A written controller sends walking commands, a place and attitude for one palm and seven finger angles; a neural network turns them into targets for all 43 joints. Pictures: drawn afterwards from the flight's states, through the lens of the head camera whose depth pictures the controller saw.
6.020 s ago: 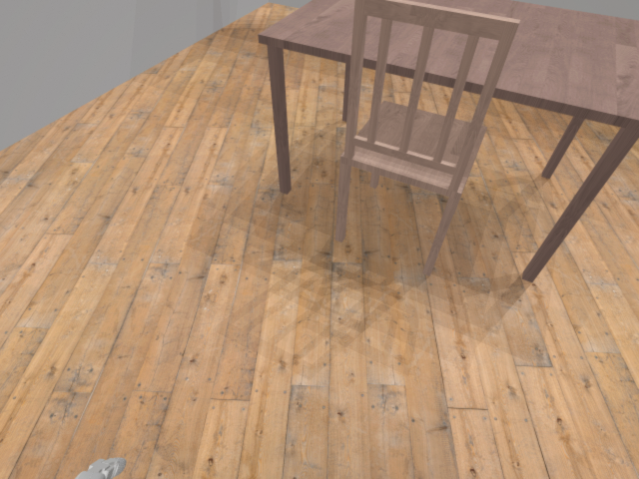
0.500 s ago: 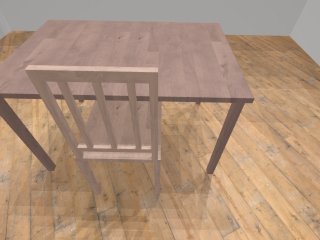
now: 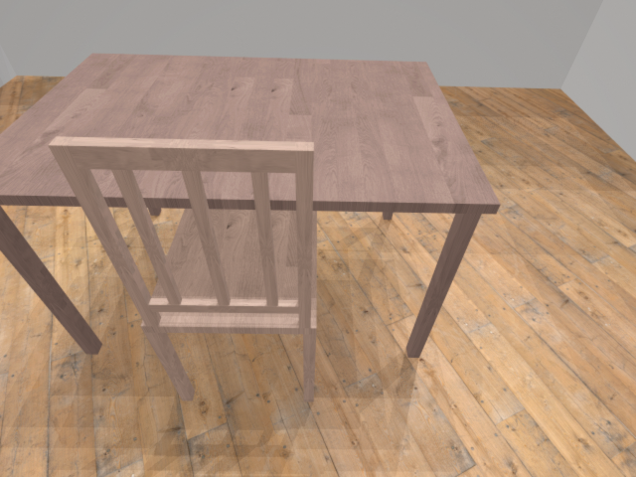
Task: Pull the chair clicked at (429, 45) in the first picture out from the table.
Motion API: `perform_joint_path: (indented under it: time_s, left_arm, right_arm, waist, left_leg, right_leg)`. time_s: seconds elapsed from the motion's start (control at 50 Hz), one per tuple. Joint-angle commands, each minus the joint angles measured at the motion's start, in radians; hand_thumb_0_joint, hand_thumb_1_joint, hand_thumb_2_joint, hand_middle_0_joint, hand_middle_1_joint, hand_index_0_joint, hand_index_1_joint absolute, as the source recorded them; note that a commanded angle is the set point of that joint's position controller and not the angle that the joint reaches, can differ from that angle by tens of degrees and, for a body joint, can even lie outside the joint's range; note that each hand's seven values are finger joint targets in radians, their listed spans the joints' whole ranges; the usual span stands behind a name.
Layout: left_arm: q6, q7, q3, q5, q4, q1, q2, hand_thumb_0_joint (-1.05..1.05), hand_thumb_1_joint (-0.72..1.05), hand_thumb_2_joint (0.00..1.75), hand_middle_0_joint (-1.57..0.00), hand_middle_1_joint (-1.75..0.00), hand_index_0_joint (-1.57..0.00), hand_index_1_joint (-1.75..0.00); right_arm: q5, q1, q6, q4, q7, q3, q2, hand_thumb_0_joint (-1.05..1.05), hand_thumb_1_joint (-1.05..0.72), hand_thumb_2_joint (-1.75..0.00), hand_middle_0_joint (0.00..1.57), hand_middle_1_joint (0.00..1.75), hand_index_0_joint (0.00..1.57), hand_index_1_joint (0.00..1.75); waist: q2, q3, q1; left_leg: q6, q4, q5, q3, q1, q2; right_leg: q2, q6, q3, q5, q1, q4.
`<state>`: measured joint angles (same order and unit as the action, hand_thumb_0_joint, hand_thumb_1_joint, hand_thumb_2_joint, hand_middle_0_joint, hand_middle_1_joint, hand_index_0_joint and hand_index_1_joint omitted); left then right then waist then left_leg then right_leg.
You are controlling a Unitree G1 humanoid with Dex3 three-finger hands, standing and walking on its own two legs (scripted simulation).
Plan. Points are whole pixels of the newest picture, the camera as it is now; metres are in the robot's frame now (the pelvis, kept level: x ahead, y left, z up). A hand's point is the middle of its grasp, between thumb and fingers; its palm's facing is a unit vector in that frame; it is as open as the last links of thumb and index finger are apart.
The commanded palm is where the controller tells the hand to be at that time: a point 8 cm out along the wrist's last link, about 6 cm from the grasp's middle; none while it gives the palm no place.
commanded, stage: look again from close up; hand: left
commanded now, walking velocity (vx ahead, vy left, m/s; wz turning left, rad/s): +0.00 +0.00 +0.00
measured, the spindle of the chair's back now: (210, 246) +0.53 +0.23 -0.06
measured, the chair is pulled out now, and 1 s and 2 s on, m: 0.00 0.00 0.00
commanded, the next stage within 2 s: shuffle to correct the standing spot in 0.52 s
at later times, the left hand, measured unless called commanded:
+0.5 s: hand out of the picture -0.03 +0.18 -0.17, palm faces +0.01 -0.98 -0.20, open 7.4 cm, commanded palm none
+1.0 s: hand out of the picture +0.00 +0.14 -0.17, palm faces +0.05 -0.98 -0.17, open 7.4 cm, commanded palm none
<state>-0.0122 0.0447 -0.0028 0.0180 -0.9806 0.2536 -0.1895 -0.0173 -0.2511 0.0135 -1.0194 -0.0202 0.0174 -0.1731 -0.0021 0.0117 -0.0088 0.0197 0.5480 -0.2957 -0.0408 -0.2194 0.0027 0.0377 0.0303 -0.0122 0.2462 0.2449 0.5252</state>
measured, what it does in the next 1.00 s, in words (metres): stands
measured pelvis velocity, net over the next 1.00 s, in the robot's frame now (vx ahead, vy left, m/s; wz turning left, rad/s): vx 0.04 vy -0.02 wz -0.02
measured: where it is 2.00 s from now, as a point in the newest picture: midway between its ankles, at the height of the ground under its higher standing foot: outside the picture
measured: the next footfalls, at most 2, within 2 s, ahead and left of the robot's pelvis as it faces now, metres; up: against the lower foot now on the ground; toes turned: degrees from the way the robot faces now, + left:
right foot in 1.36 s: +0.13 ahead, -0.17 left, +0.00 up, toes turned -1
left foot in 1.62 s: +0.16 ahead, +0.04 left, +0.00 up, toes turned +3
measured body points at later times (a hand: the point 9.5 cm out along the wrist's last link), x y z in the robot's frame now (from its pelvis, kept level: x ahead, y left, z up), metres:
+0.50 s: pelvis -0.01 +0.01 +0.01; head +0.00 +0.01 +0.46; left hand -0.03 +0.23 -0.15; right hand -0.01 -0.22 -0.15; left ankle +0.00 +0.10 -0.73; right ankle +0.02 -0.14 -0.73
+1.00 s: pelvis +0.04 -0.02 +0.00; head +0.04 -0.02 +0.45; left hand +0.00 +0.19 -0.16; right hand +0.00 -0.23 -0.16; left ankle +0.00 +0.10 -0.73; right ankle +0.02 -0.14 -0.73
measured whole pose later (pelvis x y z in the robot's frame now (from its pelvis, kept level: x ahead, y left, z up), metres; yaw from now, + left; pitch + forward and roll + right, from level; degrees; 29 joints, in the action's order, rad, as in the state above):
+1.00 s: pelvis +0.04 -0.02 +0.00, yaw -1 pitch +0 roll +0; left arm -0.02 0.02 0.03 0.03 -1.10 0.41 -0.11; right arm -0.02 -0.34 0.01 -1.14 -0.03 0.03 -0.14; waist -0.03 0.00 -0.01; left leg 0.00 0.54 -0.35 -0.05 -0.19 0.04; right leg 0.01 0.00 -0.01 0.31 0.22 0.53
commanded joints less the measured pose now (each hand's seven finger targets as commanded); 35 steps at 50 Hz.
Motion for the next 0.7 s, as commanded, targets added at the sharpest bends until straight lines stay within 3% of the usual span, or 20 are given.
perform_joint_path:
  time_s: [0.0, 0.14, 0.44, 0.6, 0.64, 0.68]
  left_arm:
    - [-0.005, 0.001, 0.02, -0.002, 0.029, 0.064, -0.114, 0.0, 0.9, 0.9, -0.2, -0.3, -0.2, -0.3]
    - [-0.01, 0.0, 0.018, -0.003, 0.006, 0.074, -0.108, 0.0, 0.9, 0.9, -0.2, -0.3, -0.2, -0.3]
    - [-0.012, 0.003, 0.012, -0.002, -0.089, 0.134, -0.059, 0.0, 0.9, 0.9, -0.2, -0.3, -0.2, -0.3]
    - [-0.012, 0.006, 0.013, -0.001, -0.105, 0.154, -0.039, 0.0, 0.9, 0.9, -0.2, -0.3, -0.2, -0.3]
    - [-0.013, 0.002, 0.013, 0.001, -0.117, 0.161, -0.026, 0.0, 0.9, 0.9, -0.2, -0.3, -0.2, -0.3]
    - [-0.005, -0.002, 0.017, 0.007, -0.117, 0.165, -0.02, 0.0, 0.9, 0.9, -0.2, -0.3, -0.2, -0.3]
  right_arm:
    - [0.005, -0.017, 0.002, 0.035, 0.003, 0.016, -0.124, 0.0, -0.9, -0.9, 0.2, 0.3, 0.2, 0.3]
    - [0.007, -0.005, 0.002, 0.007, 0.007, 0.012, -0.129, 0.0, -0.9, -0.9, 0.2, 0.3, 0.2, 0.3]
    - [0.013, -0.047, -0.002, -0.075, 0.003, 0.007, -0.1, 0.0, -0.9, -0.9, 0.2, 0.3, 0.2, 0.3]
    - [0.012, -0.073, -0.002, -0.092, 0.002, 0.006, -0.085, 0.0, -0.9, -0.9, 0.2, 0.3, 0.2, 0.3]
    - [0.008, -0.09, -0.002, -0.104, 0.0, 0.007, -0.08, 0.0, -0.9, -0.9, 0.2, 0.3, 0.2, 0.3]
    - [0.005, -0.089, -0.009, -0.105, -0.002, 0.015, -0.091, 0.0, -0.9, -0.9, 0.2, 0.3, 0.2, 0.3]
  waist:
    - [0.017, -0.092, 0.008]
    - [0.012, -0.053, 0.005]
    - [-0.017, -0.09, 0.007]
    - [0.008, -0.104, 0.008]
    - [0.008, -0.097, 0.002]
    - [-0.021, -0.132, 0.003]
  left_leg:
    - [0.006, -0.151, 0.112, 0.09, -0.061, 0.082]
    - [0.005, -0.178, 0.118, 0.089, -0.016, 0.084]
    - [0.004, -0.251, 0.02, 0.101, -0.022, 0.089]
    - [0.004, -0.252, 0.007, 0.099, -0.029, 0.087]
    - [0.007, -0.277, -0.099, 0.112, -0.022, 0.096]
    - [0.018, -0.312, -0.244, 0.138, -0.052, 0.115]
  right_leg:
    - [0.054, -0.042, 0.07, -0.091, -0.003, -0.103]
    - [0.06, -0.036, 0.071, -0.109, -0.029, -0.124]
    - [0.061, -0.031, 0.057, -0.07, -0.04, -0.157]
    - [0.058, -0.032, 0.059, -0.058, -0.029, -0.156]
    - [0.045, -0.029, 0.045, 0.019, -0.024, -0.154]
    - [0.028, -0.029, 0.023, 0.12, 0.01, -0.131]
